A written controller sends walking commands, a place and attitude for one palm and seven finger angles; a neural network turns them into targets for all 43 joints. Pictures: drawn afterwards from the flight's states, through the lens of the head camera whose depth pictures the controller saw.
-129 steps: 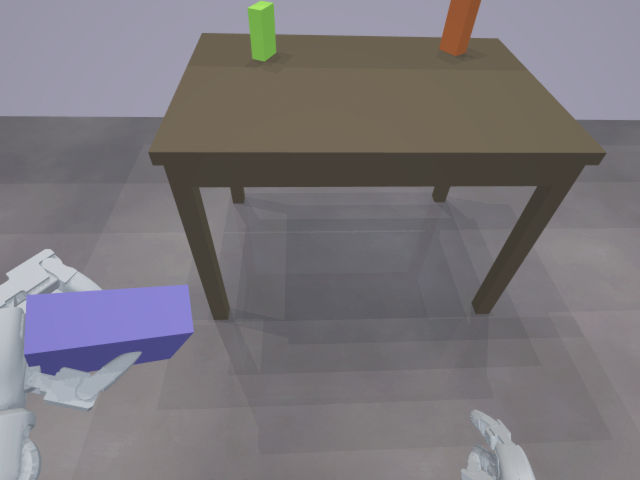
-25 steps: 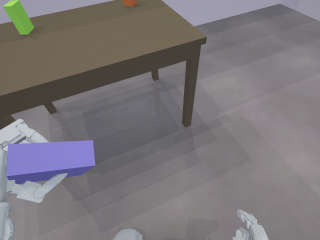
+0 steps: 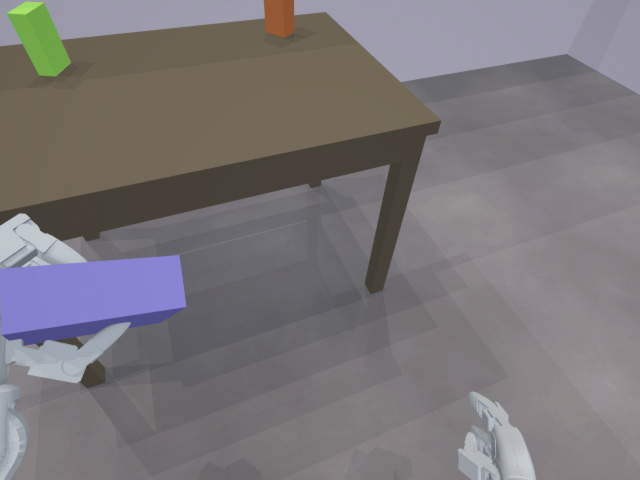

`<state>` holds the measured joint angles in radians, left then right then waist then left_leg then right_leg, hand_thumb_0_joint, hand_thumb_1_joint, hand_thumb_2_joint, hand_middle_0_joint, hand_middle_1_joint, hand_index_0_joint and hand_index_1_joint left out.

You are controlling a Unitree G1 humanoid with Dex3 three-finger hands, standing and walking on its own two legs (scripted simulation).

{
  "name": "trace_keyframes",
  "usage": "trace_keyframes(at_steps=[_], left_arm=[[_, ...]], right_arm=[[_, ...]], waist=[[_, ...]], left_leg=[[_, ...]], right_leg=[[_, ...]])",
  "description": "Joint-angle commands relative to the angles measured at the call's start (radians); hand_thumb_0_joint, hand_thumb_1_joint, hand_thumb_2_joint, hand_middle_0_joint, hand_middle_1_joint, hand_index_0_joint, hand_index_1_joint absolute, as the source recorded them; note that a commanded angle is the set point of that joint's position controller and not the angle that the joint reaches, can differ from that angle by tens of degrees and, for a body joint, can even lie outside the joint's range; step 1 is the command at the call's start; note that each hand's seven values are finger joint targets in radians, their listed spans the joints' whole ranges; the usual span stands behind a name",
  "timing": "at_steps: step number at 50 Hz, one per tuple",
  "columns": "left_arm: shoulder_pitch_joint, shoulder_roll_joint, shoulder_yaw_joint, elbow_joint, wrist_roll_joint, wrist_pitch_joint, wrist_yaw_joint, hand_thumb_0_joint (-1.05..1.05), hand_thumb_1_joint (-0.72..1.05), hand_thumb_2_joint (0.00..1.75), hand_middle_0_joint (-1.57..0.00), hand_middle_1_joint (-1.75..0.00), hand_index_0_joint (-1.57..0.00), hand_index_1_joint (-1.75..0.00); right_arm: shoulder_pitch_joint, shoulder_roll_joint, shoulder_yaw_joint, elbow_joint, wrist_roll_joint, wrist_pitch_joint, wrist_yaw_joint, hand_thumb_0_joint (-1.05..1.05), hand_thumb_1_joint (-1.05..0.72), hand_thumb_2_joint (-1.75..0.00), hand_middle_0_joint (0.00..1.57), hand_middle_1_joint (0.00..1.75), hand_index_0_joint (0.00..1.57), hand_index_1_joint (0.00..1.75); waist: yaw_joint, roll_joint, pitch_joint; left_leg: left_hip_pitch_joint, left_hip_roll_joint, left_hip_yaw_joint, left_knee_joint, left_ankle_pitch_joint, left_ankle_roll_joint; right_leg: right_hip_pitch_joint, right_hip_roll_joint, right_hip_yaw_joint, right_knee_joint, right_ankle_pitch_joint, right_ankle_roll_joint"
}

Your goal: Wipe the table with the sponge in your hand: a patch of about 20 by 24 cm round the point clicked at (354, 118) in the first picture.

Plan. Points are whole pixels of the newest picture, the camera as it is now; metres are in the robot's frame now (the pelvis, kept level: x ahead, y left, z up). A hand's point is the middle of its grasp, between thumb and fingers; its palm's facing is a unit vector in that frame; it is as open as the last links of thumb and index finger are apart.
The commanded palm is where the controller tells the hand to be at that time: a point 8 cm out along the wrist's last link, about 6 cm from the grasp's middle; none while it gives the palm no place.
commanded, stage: take the last steps up to it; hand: left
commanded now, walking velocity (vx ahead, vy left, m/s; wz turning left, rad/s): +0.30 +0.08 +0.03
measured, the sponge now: (122, 298) +0.24 +0.20 +0.17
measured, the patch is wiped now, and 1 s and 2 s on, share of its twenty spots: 0.00 0.00 0.00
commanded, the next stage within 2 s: come to a stop and stand still in 1.40 s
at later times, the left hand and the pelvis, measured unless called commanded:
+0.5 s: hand (168, 219) +0.33 +0.19 +0.18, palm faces +0.38 -0.79 -0.48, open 8.9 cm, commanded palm +0.26 +0.24 +0.19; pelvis +0.11 -0.04 +0.01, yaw +2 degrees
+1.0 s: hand (163, 135) +0.44 +0.22 +0.20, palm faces +0.38 -0.82 -0.44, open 8.9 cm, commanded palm +0.38 +0.28 +0.19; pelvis +0.22 +0.00 +0.01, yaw +0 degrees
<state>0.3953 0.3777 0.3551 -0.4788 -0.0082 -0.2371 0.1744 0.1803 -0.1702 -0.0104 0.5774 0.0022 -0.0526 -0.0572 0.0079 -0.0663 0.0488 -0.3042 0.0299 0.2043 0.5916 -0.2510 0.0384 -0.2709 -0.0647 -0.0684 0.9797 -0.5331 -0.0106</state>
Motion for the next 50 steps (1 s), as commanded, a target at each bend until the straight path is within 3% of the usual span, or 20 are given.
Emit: trace_keyframes(at_steps=[1,6,14,15,16,17,18,21,24,26,30,32,35,36,37,38,39,41,45,50], left_arm=[[-0.023,0.207,0.150,-0.269,-0.014,-0.053,0.007,0.00,0.10,1.30,-1.20,-1.60,-1.20,-1.60],[0.080,0.149,0.142,-0.325,-0.016,-0.059,-0.005,0.00,0.10,1.30,-1.20,-1.60,-1.20,-1.60],[-0.014,0.116,0.101,-0.149,-0.006,-0.040,-0.006,0.00,0.10,1.30,-1.20,-1.60,-1.20,-1.60],[-0.036,0.126,0.099,-0.146,0.002,-0.037,-0.006,0.00,0.10,1.30,-1.20,-1.60,-1.20,-1.60],[-0.049,0.156,0.105,-0.140,0.012,-0.029,-0.005,0.00,0.10,1.30,-1.20,-1.60,-1.20,-1.60],[-0.062,0.192,0.132,-0.149,0.003,-0.024,0.000,0.00,0.10,1.30,-1.20,-1.60,-1.20,-1.60],[-0.101,0.195,0.142,-0.168,0.001,-0.035,0.001,0.00,0.10,1.30,-1.20,-1.60,-1.20,-1.60],[-0.020,0.223,0.180,-0.236,0.000,-0.062,-0.005,0.00,0.10,1.30,-1.20,-1.60,-1.20,-1.60],[0.054,0.189,0.175,-0.260,-0.002,-0.084,-0.002,0.00,0.10,1.30,-1.20,-1.60,-1.20,-1.60],[0.089,0.204,0.198,-0.275,-0.009,-0.091,0.005,0.00,0.10,1.30,-1.20,-1.60,-1.20,-1.60],[0.150,0.159,0.185,-0.229,-0.019,-0.073,0.017,0.00,0.10,1.30,-1.20,-1.60,-1.20,-1.60],[0.123,0.138,0.157,-0.210,-0.018,-0.061,0.020,0.00,0.10,1.30,-1.20,-1.60,-1.20,-1.60],[0.031,0.140,0.134,-0.205,-0.013,-0.054,0.023,0.00,0.10,1.30,-1.20,-1.60,-1.20,-1.60],[0.007,0.125,0.106,-0.219,-0.014,-0.056,0.018,0.00,0.10,1.30,-1.20,-1.60,-1.20,-1.60],[-0.021,0.128,0.103,-0.241,-0.012,-0.064,0.019,0.00,0.10,1.30,-1.20,-1.60,-1.20,-1.60],[-0.045,0.127,0.094,-0.256,-0.015,-0.072,0.019,0.00,0.10,1.30,-1.20,-1.60,-1.20,-1.60],[-0.090,0.154,0.091,-0.237,0.002,-0.073,0.018,0.00,0.10,1.30,-1.20,-1.60,-1.20,-1.60],[-0.139,0.218,0.121,-0.285,0.000,-0.073,0.007,0.00,0.10,1.30,-1.20,-1.60,-1.20,-1.60],[0.001,0.153,0.112,-0.394,-0.013,-0.066,0.000,0.00,0.10,1.30,-1.20,-1.60,-1.20,-1.60],[0.095,0.144,0.155,-0.279,-0.027,-0.053,0.003,0.00,0.10,1.30,-1.20,-1.60,-1.20,-1.60]], right_arm=[[-0.042,-0.135,-0.048,-0.114,0.005,-0.049,0.007,0.00,-0.90,-0.90,0.20,0.30,0.20,0.30],[-0.038,-0.131,-0.043,-0.107,0.007,-0.081,0.016,0.00,-0.90,-0.90,0.20,0.30,0.20,0.30],[-0.032,-0.133,-0.042,-0.078,0.008,-0.092,-0.019,0.00,-0.90,-0.90,0.20,0.30,0.20,0.30],[-0.030,-0.123,-0.043,-0.073,0.011,-0.087,-0.018,0.00,-0.90,-0.90,0.20,0.30,0.20,0.30],[-0.026,-0.100,-0.041,-0.077,0.011,-0.077,-0.016,0.00,-0.90,-0.90,0.20,0.30,0.20,0.30],[-0.089,-0.110,-0.034,-0.103,0.006,-0.081,-0.012,0.00,-0.90,-0.90,0.20,0.30,0.20,0.30],[-0.074,-0.123,-0.036,-0.082,-0.005,-0.083,-0.009,0.00,-0.90,-0.90,0.20,0.30,0.20,0.30],[-0.086,-0.128,-0.041,-0.063,0.001,-0.051,0.003,0.00,-0.90,-0.90,0.20,0.30,0.20,0.30],[-0.081,-0.122,-0.038,-0.079,-0.004,-0.034,0.008,0.00,-0.90,-0.90,0.20,0.30,0.20,0.30],[-0.074,-0.122,-0.046,-0.097,-0.002,-0.029,0.008,0.00,-0.90,-0.90,0.20,0.30,0.20,0.30],[-0.049,-0.114,-0.053,-0.133,-0.003,-0.034,0.011,0.00,-0.90,-0.90,0.20,0.30,0.20,0.30],[-0.034,-0.113,-0.056,-0.140,0.000,-0.038,0.006,0.00,-0.90,-0.90,0.20,0.30,0.20,0.30],[-0.017,-0.129,-0.066,-0.139,-0.002,-0.038,-0.012,0.00,-0.90,-0.90,0.20,0.30,0.20,0.30],[-0.010,-0.148,-0.076,-0.141,0.003,-0.041,-0.021,0.00,-0.90,-0.90,0.20,0.30,0.20,0.30],[-0.011,-0.164,-0.079,-0.146,0.004,-0.042,-0.022,0.00,-0.90,-0.90,0.20,0.30,0.20,0.30],[-0.021,-0.167,-0.075,-0.152,0.007,-0.043,-0.016,0.00,-0.90,-0.90,0.20,0.30,0.20,0.30],[-0.022,-0.153,-0.062,-0.155,0.009,-0.051,-0.007,0.00,-0.90,-0.90,0.20,0.30,0.20,0.30],[-0.056,-0.140,-0.050,-0.126,0.001,-0.066,-0.010,0.00,-0.90,-0.90,0.20,0.30,0.20,0.30],[-0.045,-0.132,-0.047,-0.108,0.010,-0.097,0.007,0.00,-0.90,-0.90,0.20,0.30,0.20,0.30],[-0.030,-0.127,-0.036,-0.096,0.001,-0.106,0.003,0.00,-0.90,-0.90,0.20,0.30,0.20,0.30]], waist=[[-0.009,0.214,-0.112],[0.000,0.278,-0.128],[-0.001,0.196,-0.136],[0.000,0.088,-0.166],[-0.004,-0.161,-0.184],[0.020,-0.276,-0.149],[0.004,-0.161,-0.153],[0.002,-0.006,-0.139],[-0.015,-0.023,-0.126],[-0.013,-0.037,-0.141],[0.018,-0.082,-0.143],[0.012,-0.126,-0.142],[-0.011,-0.064,-0.147],[-0.030,0.050,-0.165],[-0.032,0.205,-0.195],[-0.020,0.361,-0.200],[-0.023,0.300,-0.153],[-0.013,0.295,-0.125],[0.006,0.315,-0.138],[-0.005,0.294,-0.168]], left_leg=[[0.255,0.370,-0.479,-0.276,0.197,0.229],[0.099,0.257,-0.209,-0.321,0.121,0.136],[0.066,0.209,-0.126,-0.103,0.036,0.069],[0.025,0.164,-0.092,0.072,0.027,0.049],[-0.158,0.060,-0.034,0.341,-0.097,0.009],[-0.387,-0.010,-0.106,0.567,-0.318,-0.024],[-0.392,0.032,-0.217,0.663,-0.269,-0.037],[-0.392,0.077,-0.232,0.687,-0.144,-0.060],[-0.369,0.084,-0.180,0.552,-0.066,-0.069],[-0.284,0.088,-0.136,0.353,-0.042,-0.066],[-0.218,0.045,-0.043,0.122,-0.019,-0.055],[-0.129,0.036,-0.028,0.035,-0.004,-0.046],[0.083,0.004,0.015,-0.120,0.106,-0.035],[0.200,0.024,-0.022,-0.168,0.111,-0.020],[0.306,0.146,-0.202,-0.206,0.128,0.040],[0.394,0.346,-0.491,-0.240,0.277,0.149],[0.312,0.391,-0.579,-0.287,0.258,0.203],[0.214,0.379,-0.533,-0.306,0.084,0.207],[0.119,0.272,-0.280,-0.315,0.064,0.153],[0.104,0.266,-0.211,-0.287,0.129,0.119]], right_leg=[[-0.389,-0.048,0.077,0.253,0.002,0.022],[-0.221,-0.040,-0.042,-0.002,0.186,0.045],[0.076,0.034,-0.146,-0.472,0.241,0.047],[0.157,-0.026,-0.055,-0.558,0.280,0.021],[0.263,-0.227,0.276,-0.631,0.310,-0.070],[0.345,-0.399,0.569,-0.685,0.471,-0.166],[0.307,-0.428,0.534,-0.690,0.428,-0.177],[0.253,-0.341,0.319,-0.646,0.537,-0.156],[0.231,-0.285,0.120,-0.642,0.714,-0.128],[0.224,-0.264,0.066,-0.633,0.741,-0.122],[0.258,-0.253,0.085,-0.612,0.780,-0.125],[0.229,-0.250,0.072,-0.596,0.700,-0.115],[0.133,-0.188,0.030,-0.493,0.570,-0.069],[0.072,-0.164,0.005,-0.354,0.553,-0.041],[-0.047,-0.081,-0.047,-0.161,0.373,-0.002],[-0.248,0.007,-0.052,0.048,-0.052,0.026],[-0.299,0.026,0.006,0.200,-0.112,0.016],[-0.331,-0.045,0.061,0.259,-0.029,0.023],[-0.259,-0.045,-0.001,0.109,0.115,0.036],[-0.099,0.008,-0.091,-0.224,0.143,0.049]])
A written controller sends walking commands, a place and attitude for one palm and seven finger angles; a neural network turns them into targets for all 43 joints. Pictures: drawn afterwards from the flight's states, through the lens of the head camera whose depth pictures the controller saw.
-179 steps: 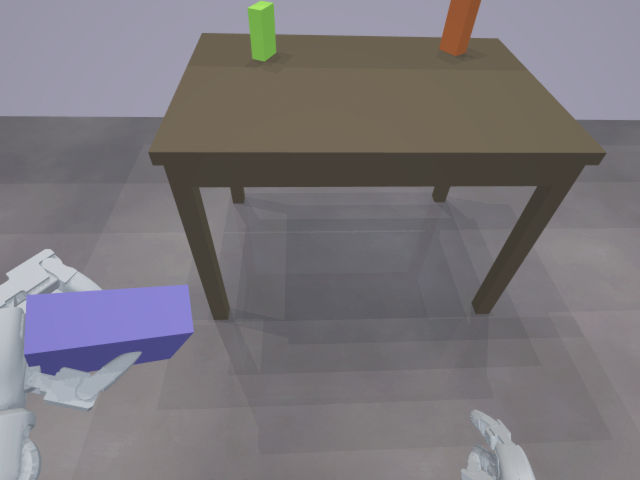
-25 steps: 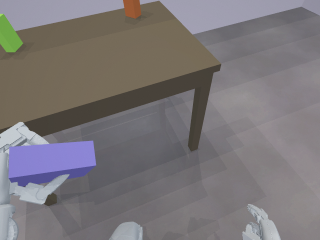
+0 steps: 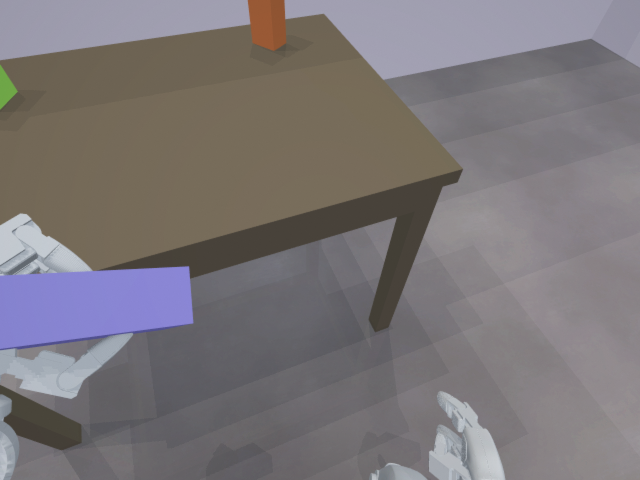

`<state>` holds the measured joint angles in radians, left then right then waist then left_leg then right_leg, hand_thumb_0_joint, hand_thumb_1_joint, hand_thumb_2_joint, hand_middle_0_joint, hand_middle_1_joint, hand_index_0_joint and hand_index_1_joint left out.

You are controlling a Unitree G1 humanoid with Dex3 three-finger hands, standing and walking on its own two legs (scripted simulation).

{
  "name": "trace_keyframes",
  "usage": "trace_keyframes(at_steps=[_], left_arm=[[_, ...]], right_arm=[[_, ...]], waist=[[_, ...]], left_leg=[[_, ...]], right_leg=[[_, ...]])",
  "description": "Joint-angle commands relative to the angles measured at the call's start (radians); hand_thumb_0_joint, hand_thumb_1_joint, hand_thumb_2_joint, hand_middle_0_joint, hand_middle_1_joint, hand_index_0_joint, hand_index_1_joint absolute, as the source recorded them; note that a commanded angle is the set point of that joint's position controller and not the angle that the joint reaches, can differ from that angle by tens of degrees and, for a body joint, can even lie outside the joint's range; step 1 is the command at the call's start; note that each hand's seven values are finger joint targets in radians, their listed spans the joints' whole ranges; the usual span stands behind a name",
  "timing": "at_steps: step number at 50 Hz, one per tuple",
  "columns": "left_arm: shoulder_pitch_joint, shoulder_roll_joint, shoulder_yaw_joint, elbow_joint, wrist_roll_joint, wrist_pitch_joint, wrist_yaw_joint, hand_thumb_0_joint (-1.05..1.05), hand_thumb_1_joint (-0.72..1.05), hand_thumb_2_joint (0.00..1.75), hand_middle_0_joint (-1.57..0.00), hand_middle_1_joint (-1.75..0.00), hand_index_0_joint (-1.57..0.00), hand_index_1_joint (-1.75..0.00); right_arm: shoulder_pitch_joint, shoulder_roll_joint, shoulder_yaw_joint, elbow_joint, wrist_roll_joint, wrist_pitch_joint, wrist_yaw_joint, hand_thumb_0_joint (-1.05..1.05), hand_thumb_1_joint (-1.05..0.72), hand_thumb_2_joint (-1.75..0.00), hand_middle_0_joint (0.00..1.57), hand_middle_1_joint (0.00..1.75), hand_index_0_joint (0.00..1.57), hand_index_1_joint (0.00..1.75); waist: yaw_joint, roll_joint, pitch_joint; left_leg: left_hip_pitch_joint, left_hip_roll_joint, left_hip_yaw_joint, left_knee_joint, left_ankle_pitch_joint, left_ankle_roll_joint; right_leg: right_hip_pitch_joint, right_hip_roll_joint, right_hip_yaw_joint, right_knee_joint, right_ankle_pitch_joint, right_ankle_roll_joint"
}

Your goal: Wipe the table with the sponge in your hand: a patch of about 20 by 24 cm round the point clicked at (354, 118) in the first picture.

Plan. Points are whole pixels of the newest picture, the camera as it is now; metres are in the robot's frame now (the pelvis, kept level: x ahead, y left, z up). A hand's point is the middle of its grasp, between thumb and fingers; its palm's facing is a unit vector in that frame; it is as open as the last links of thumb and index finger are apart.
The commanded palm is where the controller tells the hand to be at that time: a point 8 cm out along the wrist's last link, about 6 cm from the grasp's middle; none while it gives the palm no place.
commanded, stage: take the last steps up to it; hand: left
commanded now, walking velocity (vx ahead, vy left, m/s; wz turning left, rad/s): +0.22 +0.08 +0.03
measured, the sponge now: (125, 306) +0.23 +0.19 +0.17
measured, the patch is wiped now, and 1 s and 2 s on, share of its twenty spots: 0.00 0.00 0.00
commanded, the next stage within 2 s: come to a stop and stand still in 0.40 s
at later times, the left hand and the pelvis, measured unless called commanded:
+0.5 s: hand (122, 229) +0.30 +0.21 +0.19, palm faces +0.36 -0.79 -0.50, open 8.9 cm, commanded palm +0.24 +0.27 +0.18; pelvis +0.09 -0.02 +0.00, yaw +1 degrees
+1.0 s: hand (90, 218) +0.31 +0.24 +0.19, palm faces +0.50 -0.73 -0.46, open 8.9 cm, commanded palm +0.22 +0.24 +0.18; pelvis +0.07 -0.05 -0.01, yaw +1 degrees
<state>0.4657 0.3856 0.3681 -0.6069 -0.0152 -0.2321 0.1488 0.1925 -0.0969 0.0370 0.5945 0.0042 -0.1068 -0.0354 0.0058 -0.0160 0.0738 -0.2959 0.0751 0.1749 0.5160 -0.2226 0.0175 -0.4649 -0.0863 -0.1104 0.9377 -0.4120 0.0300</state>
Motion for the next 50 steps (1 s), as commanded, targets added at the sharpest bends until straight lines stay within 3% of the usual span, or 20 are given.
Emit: trace_keyframes(at_steps=[1,5,7,8,11,14,20,25,26,27,28,30,34,40,41,42,43,44,46,50], left_arm=[[0.022,0.130,0.143,-0.127,-0.021,-0.051,0.027,0.00,0.10,1.30,-1.20,-1.60,-1.20,-1.60],[-0.052,0.118,0.114,0.006,-0.008,-0.025,0.023,0.00,0.10,1.30,-1.20,-1.60,-1.20,-1.60],[-0.084,0.165,0.119,0.034,0.001,-0.012,0.027,0.00,0.10,1.30,-1.20,-1.60,-1.20,-1.60],[-0.113,0.168,0.123,0.040,-0.008,-0.013,0.026,0.00,0.10,1.30,-1.20,-1.60,-1.20,-1.60],[-0.120,0.174,0.121,-0.031,-0.001,-0.041,0.021,0.00,0.10,1.30,-1.20,-1.60,-1.20,-1.60],[-0.057,0.167,0.117,-0.082,0.008,-0.074,0.026,0.00,0.10,1.30,-1.20,-1.60,-1.20,-1.60],[0.057,0.188,0.182,-0.188,-0.012,-0.084,0.047,0.00,0.10,1.30,-1.20,-1.60,-1.20,-1.60],[0.036,0.150,0.154,-0.106,-0.024,-0.062,0.052,0.00,0.10,1.30,-1.20,-1.60,-1.20,-1.60],[0.021,0.130,0.126,-0.113,-0.028,-0.062,0.046,0.00,0.10,1.30,-1.20,-1.60,-1.20,-1.60],[0.012,0.149,0.137,-0.120,-0.031,-0.065,0.045,0.00,0.10,1.30,-1.20,-1.60,-1.20,-1.60],[-0.010,0.154,0.125,-0.099,-0.026,-0.070,0.040,0.00,0.10,1.30,-1.20,-1.60,-1.20,-1.60],[-0.046,0.155,0.110,-0.054,-0.021,-0.055,0.021,0.00,0.10,1.30,-1.20,-1.60,-1.20,-1.60],[-0.091,0.129,0.060,-0.226,-0.010,-0.042,0.021,0.00,0.10,1.30,-1.20,-1.60,-1.20,-1.60],[-0.052,0.136,0.101,-0.196,-0.022,-0.021,0.038,0.00,0.10,1.30,-1.20,-1.60,-1.20,-1.60],[-0.052,0.156,0.126,-0.184,-0.023,-0.020,0.040,0.00,0.10,1.30,-1.20,-1.60,-1.20,-1.60],[-0.967,0.869,0.639,-0.148,0.097,-0.109,-0.006,0.00,0.10,1.30,-1.20,-1.60,-1.20,-1.60],[-0.502,0.286,0.193,0.303,0.013,-0.031,-0.067,0.00,0.10,1.30,-1.20,-1.60,-1.20,-1.60],[-0.332,0.289,0.204,0.205,-0.002,-0.030,-0.064,0.00,0.10,1.30,-1.20,-1.60,-1.20,-1.60],[-0.282,0.146,0.119,0.238,-0.043,-0.022,-0.072,0.00,0.10,1.30,-1.20,-1.60,-1.20,-1.60],[-0.088,0.117,0.051,0.011,-0.034,-0.013,-0.078,0.00,0.10,1.30,-1.20,-1.60,-1.20,-1.60]], right_arm=[[-0.038,-0.200,-0.085,-0.116,0.002,-0.047,-0.024,0.00,-0.90,-0.90,0.20,0.30,0.20,0.30],[-0.044,-0.206,-0.087,-0.103,0.009,-0.016,-0.042,0.00,-0.90,-0.90,0.20,0.30,0.20,0.30],[-0.062,-0.174,-0.075,-0.122,0.009,-0.001,-0.037,0.00,-0.90,-0.90,0.20,0.30,0.20,0.30],[-0.085,-0.199,-0.083,-0.115,0.006,-0.009,-0.031,0.00,-0.90,-0.90,0.20,0.30,0.20,0.30],[-0.095,-0.190,-0.071,-0.097,0.003,0.011,-0.022,0.00,-0.90,-0.90,0.20,0.30,0.20,0.30],[-0.097,-0.189,-0.070,-0.100,-0.008,0.022,-0.024,0.00,-0.90,-0.90,0.20,0.30,0.20,0.30],[-0.070,-0.181,-0.096,-0.165,-0.009,0.015,-0.020,0.00,-0.90,-0.90,0.20,0.30,0.20,0.30],[-0.023,-0.195,-0.113,-0.170,0.001,0.029,-0.035,0.00,-0.90,-0.90,0.20,0.30,0.20,0.30],[-0.016,-0.219,-0.120,-0.173,0.007,0.031,-0.039,0.00,-0.90,-0.90,0.20,0.30,0.20,0.30],[-0.021,-0.234,-0.122,-0.178,0.009,0.032,-0.036,0.00,-0.90,-0.90,0.20,0.30,0.20,0.30],[-0.018,-0.226,-0.115,-0.186,0.012,0.030,-0.028,0.00,-0.90,-0.90,0.20,0.30,0.20,0.30],[-0.043,-0.226,-0.097,-0.161,-0.012,0.024,-0.022,0.00,-0.90,-0.90,0.20,0.30,0.20,0.30],[-0.038,-0.214,-0.082,-0.152,-0.009,-0.023,-0.009,0.00,-0.90,-0.90,0.20,0.30,0.20,0.30],[-0.043,-0.203,-0.065,-0.146,-0.014,-0.061,-0.008,0.00,-0.90,-0.90,0.20,0.30,0.20,0.30],[-0.042,-0.203,-0.067,-0.147,-0.013,-0.058,-0.012,0.00,-0.90,-0.90,0.20,0.30,0.20,0.30],[0.064,-0.252,-0.131,-0.073,-0.092,-0.114,-0.021,0.00,-0.90,-0.90,0.20,0.30,0.20,0.30],[0.024,-0.109,-0.063,-0.099,-0.031,-0.103,-0.016,0.00,-0.90,-0.90,0.20,0.30,0.20,0.30],[0.003,-0.162,-0.068,-0.142,-0.007,-0.097,-0.013,0.00,-0.90,-0.90,0.20,0.30,0.20,0.30],[-0.002,-0.196,-0.088,-0.139,0.009,-0.121,0.004,0.00,-0.90,-0.90,0.20,0.30,0.20,0.30],[-0.075,-0.199,-0.070,-0.184,0.021,-0.087,0.033,0.00,-0.90,-0.90,0.20,0.30,0.20,0.30]], waist=[[-0.008,0.217,-0.197],[-0.010,0.079,-0.180],[-0.006,-0.310,-0.158],[0.008,-0.289,-0.151],[-0.002,-0.123,-0.146],[-0.009,-0.099,-0.149],[0.026,-0.102,-0.209],[-0.016,-0.065,-0.222],[-0.029,0.049,-0.243],[-0.012,0.203,-0.265],[-0.006,0.220,-0.246],[-0.010,0.189,-0.159],[-0.006,0.252,-0.187],[-0.006,0.278,-0.153],[-0.005,0.248,-0.165],[0.078,-0.011,-0.069],[0.010,-0.169,-0.137],[0.020,-0.148,-0.127],[0.018,-0.025,-0.269],[0.033,-0.134,-0.212]], left_leg=[[0.112,0.211,-0.163,-0.191,0.086,0.123],[-0.004,0.151,-0.119,0.001,-0.098,0.062],[-0.314,-0.036,-0.034,0.416,-0.299,-0.012],[-0.377,-0.029,-0.129,0.592,-0.323,-0.027],[-0.405,0.010,-0.190,0.685,-0.217,-0.050],[-0.348,0.001,-0.130,0.579,-0.139,-0.047],[-0.193,-0.028,-0.022,0.173,-0.074,-0.035],[0.119,-0.051,0.011,-0.098,0.138,-0.023],[0.227,0.031,-0.083,-0.128,0.264,0.001],[0.370,0.230,-0.333,-0.103,0.575,0.107],[0.341,0.332,-0.463,-0.132,0.701,0.182],[0.144,0.334,-0.436,-0.197,0.509,0.179],[0.141,0.225,-0.230,-0.183,0.436,0.097],[-0.005,0.224,-0.216,-0.258,-0.017,0.074],[-0.002,0.212,-0.201,-0.239,-0.054,0.062],[-0.219,0.154,-0.068,0.072,0.093,0.037],[-0.014,-0.035,-0.120,0.201,-0.001,-0.018],[-0.002,-0.043,-0.096,0.155,-0.024,-0.026],[0.131,-0.041,-0.085,-0.036,0.075,-0.014],[0.110,-0.022,-0.129,0.012,0.057,0.019]], right_leg=[[0.111,0.047,-0.070,-0.234,0.031,0.011],[0.306,0.027,-0.027,-0.508,0.113,-0.013],[0.467,-0.305,0.511,-0.649,0.243,-0.171],[0.461,-0.379,0.563,-0.660,0.336,-0.209],[0.490,-0.305,0.339,-0.564,0.683,-0.191],[0.466,-0.250,0.149,-0.553,0.855,-0.151],[0.524,-0.232,0.122,-0.524,0.872,-0.162],[0.374,-0.153,0.069,-0.383,0.640,-0.090],[0.300,-0.100,0.023,-0.240,0.511,-0.055],[0.088,0.010,-0.005,-0.086,0.062,-0.011],[0.012,0.053,0.054,0.046,-0.243,-0.015],[0.037,0.016,0.115,0.062,-0.176,-0.008],[0.126,0.051,0.061,-0.097,-0.010,-0.002],[0.267,0.076,0.023,-0.283,0.003,-0.001],[0.292,0.085,0.014,-0.343,0.042,0.000],[0.285,-0.053,0.227,-0.508,0.301,-0.068],[0.118,-0.116,0.405,-0.589,0.459,-0.150],[0.230,-0.110,0.362,-0.574,0.779,-0.112],[0.307,-0.050,0.231,-0.458,0.584,-0.077],[0.233,-0.033,0.222,-0.578,0.230,-0.013]])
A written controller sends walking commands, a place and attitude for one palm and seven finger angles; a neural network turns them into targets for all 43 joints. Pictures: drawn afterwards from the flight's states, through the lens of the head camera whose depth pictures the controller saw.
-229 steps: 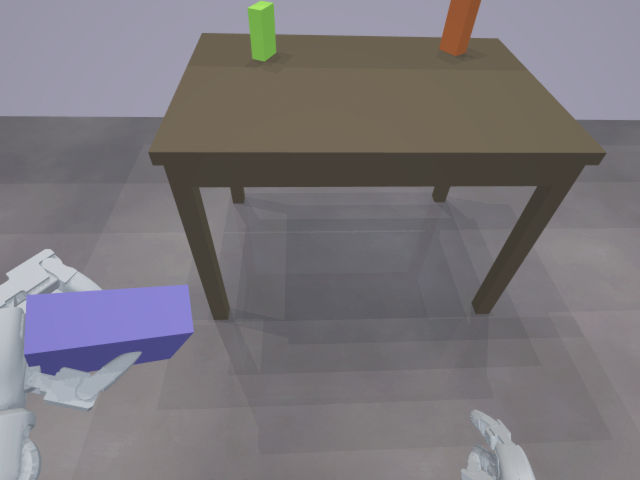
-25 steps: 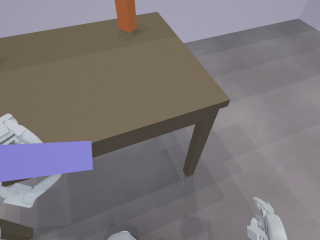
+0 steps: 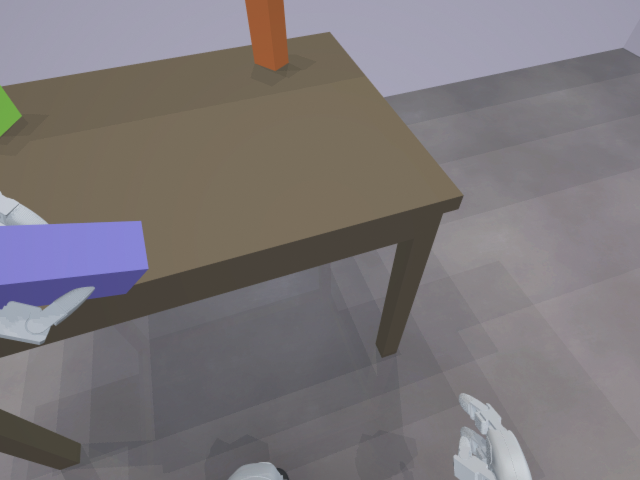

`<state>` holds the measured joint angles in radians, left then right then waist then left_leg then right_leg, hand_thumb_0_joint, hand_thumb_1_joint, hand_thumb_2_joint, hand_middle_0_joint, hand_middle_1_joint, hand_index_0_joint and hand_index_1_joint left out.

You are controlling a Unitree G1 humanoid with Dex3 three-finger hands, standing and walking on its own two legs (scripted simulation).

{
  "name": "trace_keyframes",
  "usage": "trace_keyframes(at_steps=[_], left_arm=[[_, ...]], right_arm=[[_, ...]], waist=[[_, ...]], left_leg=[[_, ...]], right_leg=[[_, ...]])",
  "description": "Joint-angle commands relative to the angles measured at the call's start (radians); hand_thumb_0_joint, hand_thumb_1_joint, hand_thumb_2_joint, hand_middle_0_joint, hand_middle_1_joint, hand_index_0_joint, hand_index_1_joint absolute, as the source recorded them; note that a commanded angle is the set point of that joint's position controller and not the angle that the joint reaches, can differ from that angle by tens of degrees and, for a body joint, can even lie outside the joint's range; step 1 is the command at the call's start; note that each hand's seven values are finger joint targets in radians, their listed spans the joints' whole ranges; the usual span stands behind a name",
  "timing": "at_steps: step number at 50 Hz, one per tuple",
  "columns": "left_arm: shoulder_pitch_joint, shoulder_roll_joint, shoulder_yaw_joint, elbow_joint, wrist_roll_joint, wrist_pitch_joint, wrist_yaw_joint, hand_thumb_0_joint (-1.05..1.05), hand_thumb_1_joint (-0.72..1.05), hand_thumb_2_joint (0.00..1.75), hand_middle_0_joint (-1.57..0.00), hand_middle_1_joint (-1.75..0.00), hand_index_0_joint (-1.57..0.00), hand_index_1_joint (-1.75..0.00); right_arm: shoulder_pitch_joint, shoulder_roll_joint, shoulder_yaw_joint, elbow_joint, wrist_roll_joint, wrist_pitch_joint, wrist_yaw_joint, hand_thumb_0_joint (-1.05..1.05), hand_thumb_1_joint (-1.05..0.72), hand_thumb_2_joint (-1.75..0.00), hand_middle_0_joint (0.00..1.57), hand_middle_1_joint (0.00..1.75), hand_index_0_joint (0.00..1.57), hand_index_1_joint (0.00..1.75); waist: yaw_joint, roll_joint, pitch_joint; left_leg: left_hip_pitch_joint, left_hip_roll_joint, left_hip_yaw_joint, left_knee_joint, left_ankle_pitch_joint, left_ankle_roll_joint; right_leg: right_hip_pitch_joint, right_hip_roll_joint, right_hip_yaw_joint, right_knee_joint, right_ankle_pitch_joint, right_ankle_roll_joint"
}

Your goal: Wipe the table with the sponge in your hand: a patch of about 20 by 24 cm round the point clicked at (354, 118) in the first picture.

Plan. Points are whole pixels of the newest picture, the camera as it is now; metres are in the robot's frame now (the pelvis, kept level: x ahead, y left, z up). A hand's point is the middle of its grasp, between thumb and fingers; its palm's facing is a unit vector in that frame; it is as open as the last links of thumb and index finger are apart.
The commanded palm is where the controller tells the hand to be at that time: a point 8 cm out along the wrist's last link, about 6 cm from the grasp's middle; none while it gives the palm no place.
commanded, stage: come to a stop and stand still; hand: left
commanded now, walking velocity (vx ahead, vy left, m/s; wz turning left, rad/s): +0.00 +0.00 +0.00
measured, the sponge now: (86, 265) +0.26 +0.25 +0.18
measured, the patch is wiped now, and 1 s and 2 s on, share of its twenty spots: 0.00 0.00 0.00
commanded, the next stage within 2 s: look again from close up in 1.36 s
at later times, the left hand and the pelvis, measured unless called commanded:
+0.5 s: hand (42, 318) +0.20 +0.26 +0.18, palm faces +0.35 -0.85 -0.38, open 8.9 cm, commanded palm +0.15 +0.30 +0.19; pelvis -0.01 +0.02 +0.01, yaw -1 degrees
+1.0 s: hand (48, 284) +0.25 +0.29 +0.16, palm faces +0.38 -0.85 -0.37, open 8.9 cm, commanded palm +0.19 +0.32 +0.19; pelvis +0.03 +0.04 +0.01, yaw +0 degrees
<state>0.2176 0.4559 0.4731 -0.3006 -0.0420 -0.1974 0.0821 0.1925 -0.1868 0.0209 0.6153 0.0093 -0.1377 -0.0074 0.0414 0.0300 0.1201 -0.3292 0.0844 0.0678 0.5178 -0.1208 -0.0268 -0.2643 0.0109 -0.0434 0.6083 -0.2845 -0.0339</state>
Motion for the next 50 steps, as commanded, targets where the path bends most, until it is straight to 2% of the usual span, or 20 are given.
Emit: trace_keyframes(at_steps=[1,5,6,9,11,13,14,18,20,22,25,27,29,31,32,36,38,40,47,50], left_arm=[[0.214,0.033,-0.068,-0.308,-0.010,-0.037,-0.001,0.00,0.10,1.30,-1.20,-1.60,-1.20,-1.60],[0.114,0.139,0.022,-0.400,0.006,-0.046,0.032,0.00,0.10,1.30,-1.20,-1.60,-1.20,-1.60],[0.029,0.207,0.076,-0.476,0.011,-0.055,0.046,0.00,0.10,1.30,-1.20,-1.60,-1.20,-1.60],[-0.002,0.139,0.039,-0.408,0.004,-0.064,0.062,0.00,0.10,1.30,-1.20,-1.60,-1.20,-1.60],[-0.055,0.145,0.037,-0.425,0.002,-0.081,0.058,0.00,0.10,1.30,-1.20,-1.60,-1.20,-1.60],[-0.057,0.095,-0.001,-0.389,0.022,-0.094,0.050,0.00,0.10,1.30,-1.20,-1.60,-1.20,-1.60],[-0.054,0.073,-0.016,-0.376,0.028,-0.095,0.044,0.00,0.10,1.30,-1.20,-1.60,-1.20,-1.60],[0.065,0.036,-0.059,-0.349,0.026,-0.085,0.020,0.00,0.10,1.30,-1.20,-1.60,-1.20,-1.60],[0.129,0.047,-0.047,-0.315,0.019,-0.073,0.013,0.00,0.10,1.30,-1.20,-1.60,-1.20,-1.60],[0.143,0.057,-0.033,-0.318,0.011,-0.053,0.010,0.00,0.10,1.30,-1.20,-1.60,-1.20,-1.60],[0.082,0.064,-0.024,-0.315,0.001,-0.034,0.015,0.00,0.10,1.30,-1.20,-1.60,-1.20,-1.60],[0.029,0.082,-0.007,-0.332,0.000,-0.036,0.021,0.00,0.10,1.30,-1.20,-1.60,-1.20,-1.60],[-0.009,0.080,-0.005,-0.373,0.004,-0.050,0.027,0.00,0.10,1.30,-1.20,-1.60,-1.20,-1.60],[-0.062,0.096,0.005,-0.437,0.025,-0.063,0.025,0.00,0.10,1.30,-1.20,-1.60,-1.20,-1.60],[-0.039,0.061,-0.024,-0.421,0.032,-0.065,0.024,0.00,0.10,1.30,-1.20,-1.60,-1.20,-1.60],[0.077,0.066,-0.030,-0.454,0.031,-0.069,0.032,0.00,0.10,1.30,-1.20,-1.60,-1.20,-1.60],[0.113,0.061,-0.032,-0.410,0.020,-0.070,0.036,0.00,0.10,1.30,-1.20,-1.60,-1.20,-1.60],[0.156,0.031,-0.048,-0.326,0.006,-0.051,0.032,0.00,0.10,1.30,-1.20,-1.60,-1.20,-1.60],[0.061,0.067,-0.033,-0.315,-0.014,-0.040,0.027,0.00,0.10,1.30,-1.20,-1.60,-1.20,-1.60],[0.063,0.079,-0.033,-0.375,-0.013,-0.049,0.033,0.00,0.10,1.30,-1.20,-1.60,-1.20,-1.60]], right_arm=[[-0.093,-0.103,-0.048,-0.211,0.024,-0.054,0.004,0.00,-0.90,-0.90,0.20,0.30,0.20,0.30],[-0.085,-0.108,-0.034,-0.204,-0.004,-0.047,-0.028,0.00,-0.90,-0.90,0.20,0.30,0.20,0.30],[-0.101,-0.119,-0.033,-0.199,-0.010,-0.045,-0.037,0.00,-0.90,-0.90,0.20,0.30,0.20,0.30],[-0.073,-0.131,-0.042,-0.187,-0.011,-0.048,-0.052,0.00,-0.90,-0.90,0.20,0.30,0.20,0.30],[-0.072,-0.139,-0.046,-0.195,-0.015,-0.057,-0.058,0.00,-0.90,-0.90,0.20,0.30,0.20,0.30],[-0.067,-0.145,-0.044,-0.196,-0.011,-0.069,-0.048,0.00,-0.90,-0.90,0.20,0.30,0.20,0.30],[-0.068,-0.142,-0.049,-0.202,-0.008,-0.075,-0.041,0.00,-0.90,-0.90,0.20,0.30,0.20,0.30],[-0.047,-0.124,-0.057,-0.208,-0.013,-0.090,-0.016,0.00,-0.90,-0.90,0.20,0.30,0.20,0.30],[-0.044,-0.118,-0.057,-0.208,-0.020,-0.078,-0.014,0.00,-0.90,-0.90,0.20,0.30,0.20,0.30],[-0.038,-0.116,-0.051,-0.185,-0.023,-0.054,-0.015,0.00,-0.90,-0.90,0.20,0.30,0.20,0.30],[-0.042,-0.107,-0.032,-0.155,-0.028,-0.041,-0.026,0.00,-0.90,-0.90,0.20,0.30,0.20,0.30],[-0.064,-0.120,-0.029,-0.154,-0.025,-0.045,-0.038,0.00,-0.90,-0.90,0.20,0.30,0.20,0.30],[-0.080,-0.125,-0.031,-0.171,-0.015,-0.059,-0.041,0.00,-0.90,-0.90,0.20,0.30,0.20,0.30],[-0.103,-0.124,-0.031,-0.192,-0.015,-0.076,-0.041,0.00,-0.90,-0.90,0.20,0.30,0.20,0.30],[-0.091,-0.121,-0.032,-0.187,-0.018,-0.080,-0.039,0.00,-0.90,-0.90,0.20,0.30,0.20,0.30],[-0.079,-0.106,-0.032,-0.188,-0.025,-0.096,-0.014,0.00,-0.90,-0.90,0.20,0.30,0.20,0.30],[-0.082,-0.108,-0.030,-0.179,-0.032,-0.084,-0.010,0.00,-0.90,-0.90,0.20,0.30,0.20,0.30],[-0.066,-0.123,-0.043,-0.165,-0.024,-0.067,-0.010,0.00,-0.90,-0.90,0.20,0.30,0.20,0.30],[-0.101,-0.126,-0.035,-0.172,-0.010,-0.022,-0.040,0.00,-0.90,-0.90,0.20,0.30,0.20,0.30],[-0.103,-0.129,-0.038,-0.191,-0.009,-0.024,-0.046,0.00,-0.90,-0.90,0.20,0.30,0.20,0.30]], waist=[[-0.005,-0.142,-0.212],[-0.019,-0.183,-0.104],[-0.024,-0.118,-0.099],[-0.026,0.030,-0.105],[-0.027,0.168,-0.058],[-0.013,0.296,-0.092],[-0.004,0.313,-0.105],[-0.005,0.105,-0.171],[-0.004,-0.077,-0.143],[-0.015,-0.163,-0.126],[-0.033,-0.132,-0.124],[-0.028,-0.036,-0.141],[-0.018,0.115,-0.163],[-0.012,0.251,-0.166],[-0.011,0.252,-0.162],[-0.007,0.104,-0.240],[-0.009,0.026,-0.228],[-0.012,-0.069,-0.174],[-0.022,0.028,-0.189],[-0.014,0.055,-0.223]], left_leg=[[0.144,-0.038,-0.017,0.008,-0.112,0.064],[0.078,-0.085,-0.037,0.128,-0.192,0.038],[0.096,-0.081,-0.045,0.090,-0.170,0.033],[0.140,-0.067,-0.096,-0.052,-0.199,0.044],[0.104,-0.033,-0.165,-0.193,-0.369,0.054],[-0.116,0.036,-0.247,-0.338,-0.594,0.087],[-0.203,0.039,-0.231,-0.344,-0.620,0.094],[-0.072,-0.021,-0.162,-0.240,-0.437,0.062],[-0.022,-0.100,-0.079,-0.081,-0.333,0.032],[0.116,-0.129,-0.061,0.130,-0.219,0.008],[0.178,-0.118,-0.079,0.044,-0.202,0.011],[0.137,-0.072,-0.161,-0.150,-0.250,0.023],[0.027,0.010,-0.297,-0.316,-0.473,0.060],[-0.093,0.065,-0.354,-0.428,-0.667,0.098],[-0.126,0.071,-0.357,-0.426,-0.674,0.106],[0.075,-0.011,-0.219,-0.252,-0.320,0.065],[0.107,-0.064,-0.156,-0.134,-0.150,0.034],[0.141,-0.084,-0.134,-0.024,-0.107,0.025],[0.224,-0.050,-0.169,-0.173,-0.023,0.030],[0.230,-0.034,-0.190,-0.211,-0.019,0.048]], right_leg=[[-0.019,-0.136,0.178,-0.281,0.014,0.034],[-0.176,-0.185,0.264,-0.410,-0.363,-0.040],[-0.178,-0.177,0.241,-0.388,-0.341,-0.044],[-0.145,-0.086,0.180,-0.320,-0.284,-0.017],[-0.138,-0.015,0.148,-0.282,-0.307,0.003],[0.115,0.052,0.049,-0.088,-0.175,0.023],[0.209,0.060,0.035,-0.035,-0.125,0.023],[0.186,0.044,0.051,-0.184,-0.083,0.026],[0.073,-0.023,0.162,-0.355,-0.219,0.006],[-0.166,-0.124,0.266,-0.452,-0.390,-0.051],[-0.216,-0.078,0.171,-0.387,-0.362,-0.021],[-0.098,0.006,0.089,-0.264,-0.245,0.026],[0.042,0.056,0.067,-0.119,-0.145,0.044],[0.157,0.087,0.046,0.028,-0.085,0.049],[0.188,0.079,0.039,0.034,-0.056,0.044],[0.184,0.035,0.073,-0.250,0.031,0.016],[0.135,-0.035,0.174,-0.340,0.076,-0.008],[-0.005,-0.087,0.250,-0.405,-0.038,-0.023],[0.003,0.005,0.096,-0.304,0.074,0.025],[0.065,0.010,0.090,-0.285,0.134,0.030]])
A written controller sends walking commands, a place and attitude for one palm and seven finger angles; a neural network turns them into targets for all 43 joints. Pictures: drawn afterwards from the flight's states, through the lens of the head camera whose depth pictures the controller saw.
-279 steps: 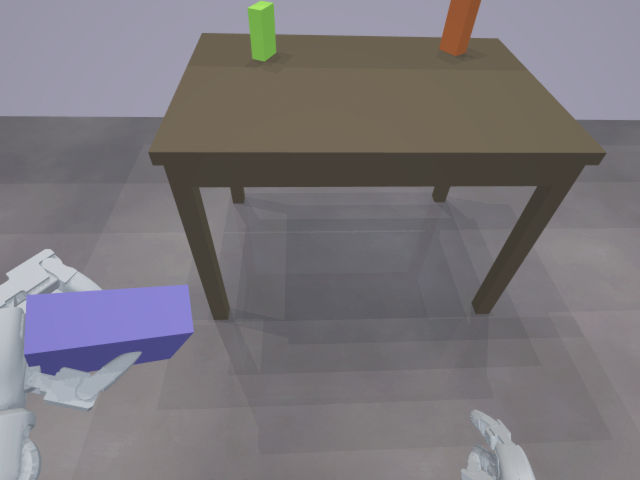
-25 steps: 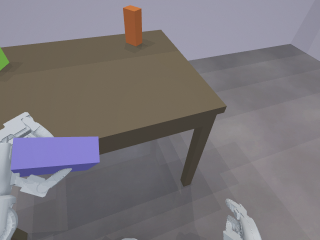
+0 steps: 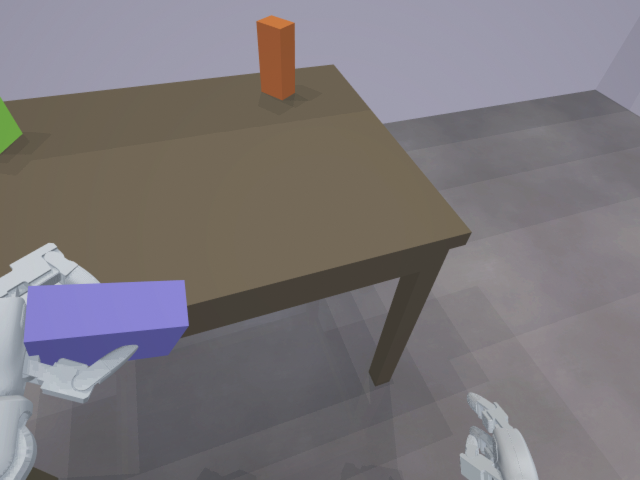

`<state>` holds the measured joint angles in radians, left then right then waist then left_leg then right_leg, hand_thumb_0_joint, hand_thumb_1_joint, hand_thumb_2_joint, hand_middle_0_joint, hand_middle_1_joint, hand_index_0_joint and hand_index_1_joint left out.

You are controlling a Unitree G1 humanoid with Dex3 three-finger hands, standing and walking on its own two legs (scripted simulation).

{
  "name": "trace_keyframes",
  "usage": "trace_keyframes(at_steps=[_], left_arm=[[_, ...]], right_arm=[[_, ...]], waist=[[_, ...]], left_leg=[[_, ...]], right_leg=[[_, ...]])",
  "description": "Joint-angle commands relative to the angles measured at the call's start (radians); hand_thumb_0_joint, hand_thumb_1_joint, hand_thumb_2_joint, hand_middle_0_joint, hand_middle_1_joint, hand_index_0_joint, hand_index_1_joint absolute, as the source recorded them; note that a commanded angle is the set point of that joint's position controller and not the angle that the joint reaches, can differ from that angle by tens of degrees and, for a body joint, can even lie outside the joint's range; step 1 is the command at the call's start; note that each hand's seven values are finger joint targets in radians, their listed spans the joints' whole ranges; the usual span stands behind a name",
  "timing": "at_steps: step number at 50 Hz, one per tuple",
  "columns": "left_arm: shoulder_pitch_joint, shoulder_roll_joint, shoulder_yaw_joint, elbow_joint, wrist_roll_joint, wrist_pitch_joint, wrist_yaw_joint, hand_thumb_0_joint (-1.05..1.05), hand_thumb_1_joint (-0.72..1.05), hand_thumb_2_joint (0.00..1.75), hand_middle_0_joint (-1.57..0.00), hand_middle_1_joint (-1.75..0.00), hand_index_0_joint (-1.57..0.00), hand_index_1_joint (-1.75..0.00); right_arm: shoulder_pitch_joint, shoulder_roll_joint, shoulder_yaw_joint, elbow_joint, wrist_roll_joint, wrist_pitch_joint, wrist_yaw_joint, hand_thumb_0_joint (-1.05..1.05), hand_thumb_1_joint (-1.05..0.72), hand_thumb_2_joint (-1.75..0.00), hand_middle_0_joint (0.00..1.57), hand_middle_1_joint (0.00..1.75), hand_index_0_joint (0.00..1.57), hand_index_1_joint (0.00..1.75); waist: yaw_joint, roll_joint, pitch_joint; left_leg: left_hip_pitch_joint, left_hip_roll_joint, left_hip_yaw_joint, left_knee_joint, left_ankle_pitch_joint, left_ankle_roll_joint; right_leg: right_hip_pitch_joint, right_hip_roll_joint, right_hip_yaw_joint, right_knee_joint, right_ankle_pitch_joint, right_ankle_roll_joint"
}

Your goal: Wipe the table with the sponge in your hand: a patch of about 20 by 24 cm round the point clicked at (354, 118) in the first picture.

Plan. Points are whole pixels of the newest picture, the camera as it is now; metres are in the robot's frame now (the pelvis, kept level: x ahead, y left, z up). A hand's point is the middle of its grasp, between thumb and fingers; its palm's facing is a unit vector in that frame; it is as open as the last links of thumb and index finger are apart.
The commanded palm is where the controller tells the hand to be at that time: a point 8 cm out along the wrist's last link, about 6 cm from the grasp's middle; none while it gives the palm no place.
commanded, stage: come to a stop and stand still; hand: left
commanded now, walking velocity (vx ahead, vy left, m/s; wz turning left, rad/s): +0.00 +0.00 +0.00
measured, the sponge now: (133, 324) +0.23 +0.22 +0.13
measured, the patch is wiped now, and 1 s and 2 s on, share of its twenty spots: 0.00 0.00 0.00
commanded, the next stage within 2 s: look again from close up in 0.36 s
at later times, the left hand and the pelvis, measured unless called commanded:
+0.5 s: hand (95, 311) +0.22 +0.24 +0.15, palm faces +0.39 -0.84 -0.37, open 8.9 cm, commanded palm +0.18 +0.27 +0.17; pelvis +0.02 -0.01 +0.00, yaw +0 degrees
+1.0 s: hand (82, 321) +0.21 +0.25 +0.15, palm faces +0.37 -0.85 -0.39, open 8.9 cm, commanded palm +0.17 +0.29 +0.17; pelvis +0.01 +0.00 +0.00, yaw +1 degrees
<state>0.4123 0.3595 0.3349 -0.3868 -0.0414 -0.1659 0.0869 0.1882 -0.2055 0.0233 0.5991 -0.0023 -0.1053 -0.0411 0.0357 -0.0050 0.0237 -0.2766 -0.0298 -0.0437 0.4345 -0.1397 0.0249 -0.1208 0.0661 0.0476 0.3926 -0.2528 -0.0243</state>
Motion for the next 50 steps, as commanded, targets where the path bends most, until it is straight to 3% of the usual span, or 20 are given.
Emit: trace_keyframes(at_steps=[1,2,7,11,13,17,21,23,26,27,30,31,35,41,44,46,50], left_arm=[[-0.129,0.189,0.116,-0.311,-0.013,-0.082,0.027,0.00,0.10,1.30,-1.20,-1.60,-1.20,-1.60],[-0.118,0.173,0.097,-0.332,-0.012,-0.086,0.029,0.00,0.10,1.30,-1.20,-1.60,-1.20,-1.60],[-0.018,0.173,0.115,-0.322,-0.014,-0.083,0.037,0.00,0.10,1.30,-1.20,-1.60,-1.20,-1.60],[0.043,0.196,0.163,-0.269,-0.025,-0.072,0.035,0.00,0.10,1.30,-1.20,-1.60,-1.20,-1.60],[0.029,0.173,0.141,-0.255,-0.029,-0.068,0.032,0.00,0.10,1.30,-1.20,-1.60,-1.20,-1.60],[-0.008,0.163,0.117,-0.247,-0.033,-0.060,0.028,0.00,0.10,1.30,-1.20,-1.60,-1.20,-1.60],[-0.052,0.178,0.113,-0.249,-0.031,-0.055,0.031,0.00,0.10,1.30,-1.20,-1.60,-1.20,-1.60],[-0.068,0.154,0.087,-0.228,-0.029,-0.054,0.034,0.00,0.10,1.30,-1.20,-1.60,-1.20,-1.60],[-0.099,0.180,0.104,-0.240,-0.027,-0.057,0.035,0.00,0.10,1.30,-1.20,-1.60,-1.20,-1.60],[-0.106,0.160,0.085,-0.241,-0.026,-0.059,0.035,0.00,0.10,1.30,-1.20,-1.60,-1.20,-1.60],[-0.102,0.165,0.090,-0.239,-0.026,-0.065,0.038,0.00,0.10,1.30,-1.20,-1.60,-1.20,-1.60],[-0.092,0.191,0.116,-0.250,-0.026,-0.066,0.037,0.00,0.10,1.30,-1.20,-1.60,-1.20,-1.60],[-0.042,0.167,0.105,-0.250,-0.033,-0.067,0.036,0.00,0.10,1.30,-1.20,-1.60,-1.20,-1.60],[-0.003,0.183,0.123,-0.263,-0.037,-0.066,0.035,0.00,0.10,1.30,-1.20,-1.60,-1.20,-1.60],[-0.006,0.166,0.104,-0.263,-0.034,-0.069,0.036,0.00,0.10,1.30,-1.20,-1.60,-1.20,-1.60],[-0.008,0.189,0.124,-0.257,-0.034,-0.068,0.038,0.00,0.10,1.30,-1.20,-1.60,-1.20,-1.60],[-0.034,0.173,0.102,-0.255,-0.031,-0.073,0.039,0.00,0.10,1.30,-1.20,-1.60,-1.20,-1.60]], right_arm=[[-0.103,-0.109,-0.039,-0.180,-0.001,-0.064,-0.011,0.00,-0.90,-0.90,0.20,0.30,0.20,0.30],[-0.093,-0.110,-0.038,-0.179,0.001,-0.064,-0.011,0.00,-0.90,-0.90,0.20,0.30,0.20,0.30],[-0.069,-0.115,-0.046,-0.176,0.001,-0.060,-0.004,0.00,-0.90,-0.90,0.20,0.30,0.20,0.30],[-0.071,-0.116,-0.049,-0.180,0.001,-0.037,-0.005,0.00,-0.90,-0.90,0.20,0.30,0.20,0.30],[-0.065,-0.114,-0.049,-0.181,0.010,-0.022,-0.006,0.00,-0.90,-0.90,0.20,0.30,0.20,0.30],[-0.075,-0.114,-0.045,-0.181,0.013,-0.013,-0.011,0.00,-0.90,-0.90,0.20,0.30,0.20,0.30],[-0.095,-0.114,-0.043,-0.185,0.010,-0.015,-0.016,0.00,-0.90,-0.90,0.20,0.30,0.20,0.30],[-0.086,-0.111,-0.043,-0.180,0.010,-0.012,-0.017,0.00,-0.90,-0.90,0.20,0.30,0.20,0.30],[-0.098,-0.116,-0.047,-0.180,0.008,-0.015,-0.017,0.00,-0.90,-0.90,0.20,0.30,0.20,0.30],[-0.092,-0.112,-0.045,-0.178,0.009,-0.013,-0.018,0.00,-0.90,-0.90,0.20,0.30,0.20,0.30],[-0.084,-0.116,-0.049,-0.178,0.010,-0.014,-0.017,0.00,-0.90,-0.90,0.20,0.30,0.20,0.30],[-0.091,-0.116,-0.050,-0.184,0.008,-0.017,-0.018,0.00,-0.90,-0.90,0.20,0.30,0.20,0.30],[-0.076,-0.114,-0.052,-0.185,0.012,-0.017,-0.016,0.00,-0.90,-0.90,0.20,0.30,0.20,0.30],[-0.080,-0.117,-0.054,-0.187,0.012,-0.024,-0.017,0.00,-0.90,-0.90,0.20,0.30,0.20,0.30],[-0.071,-0.124,-0.060,-0.179,0.009,-0.023,-0.012,0.00,-0.90,-0.90,0.20,0.30,0.20,0.30],[-0.080,-0.130,-0.063,-0.181,0.004,-0.025,-0.012,0.00,-0.90,-0.90,0.20,0.30,0.20,0.30],[-0.075,-0.129,-0.067,-0.174,0.005,-0.022,-0.006,0.00,-0.90,-0.90,0.20,0.30,0.20,0.30]], waist=[[-0.010,0.121,-0.138],[-0.007,0.125,-0.160],[-0.008,0.116,-0.214],[-0.010,0.063,-0.222],[-0.014,0.040,-0.216],[-0.015,0.047,-0.188],[-0.013,0.036,-0.144],[-0.016,0.015,-0.118],[-0.018,0.042,-0.084],[-0.019,0.042,-0.083],[-0.019,0.067,-0.079],[-0.019,0.088,-0.081],[-0.016,0.054,-0.113],[-0.018,0.063,-0.134],[-0.021,0.057,-0.146],[-0.024,0.042,-0.131],[-0.029,0.011,-0.076]], left_leg=[[0.202,0.076,-0.067,-0.136,0.017,-0.010],[0.192,0.086,-0.085,-0.136,0.052,-0.005],[0.231,0.076,-0.037,-0.052,0.315,-0.017],[0.242,0.068,-0.010,-0.013,0.400,-0.022],[0.223,0.071,-0.014,-0.011,0.397,-0.021],[0.218,0.070,-0.012,-0.024,0.337,-0.015],[0.210,0.053,-0.002,-0.038,0.195,-0.011],[0.185,0.047,-0.011,-0.045,0.118,-0.009],[0.191,0.031,0.001,-0.053,0.055,-0.016],[0.177,0.037,-0.010,-0.062,0.037,-0.014],[0.175,0.033,-0.018,-0.084,0.026,-0.019],[0.187,0.030,-0.009,-0.091,0.029,-0.022],[0.175,0.033,-0.015,-0.088,0.068,-0.020],[0.201,0.039,-0.012,-0.095,0.105,-0.024],[0.168,0.041,-0.014,-0.066,0.042,-0.008],[0.151,0.033,-0.007,-0.036,-0.025,-0.001],[0.093,0.030,-0.022,0.028,-0.110,0.014]], right_leg=[[-0.090,-0.039,-0.004,-0.054,0.110,0.020],[-0.050,-0.042,-0.018,-0.040,0.132,0.019],[-0.020,-0.057,-0.022,-0.038,0.253,0.017],[-0.024,-0.061,-0.016,-0.047,0.344,0.017],[-0.010,-0.068,-0.017,-0.044,0.356,0.019],[-0.030,-0.074,-0.019,-0.059,0.316,0.023],[-0.074,-0.079,0.008,-0.117,0.258,0.023],[-0.074,-0.086,0.018,-0.140,0.211,0.019],[-0.117,-0.081,0.026,-0.181,0.151,0.017],[-0.098,-0.086,0.018,-0.178,0.132,0.015],[-0.088,-0.069,0.005,-0.174,0.109,0.015],[-0.097,-0.061,0.003,-0.178,0.109,0.017],[-0.041,-0.063,-0.009,-0.159,0.152,0.019],[-0.051,-0.054,-0.020,-0.143,0.161,0.026],[-0.029,-0.079,-0.014,-0.123,0.133,0.018],[-0.059,-0.098,0.006,-0.131,0.065,0.008],[-0.108,-0.144,0.059,-0.120,-0.077,-0.021]])
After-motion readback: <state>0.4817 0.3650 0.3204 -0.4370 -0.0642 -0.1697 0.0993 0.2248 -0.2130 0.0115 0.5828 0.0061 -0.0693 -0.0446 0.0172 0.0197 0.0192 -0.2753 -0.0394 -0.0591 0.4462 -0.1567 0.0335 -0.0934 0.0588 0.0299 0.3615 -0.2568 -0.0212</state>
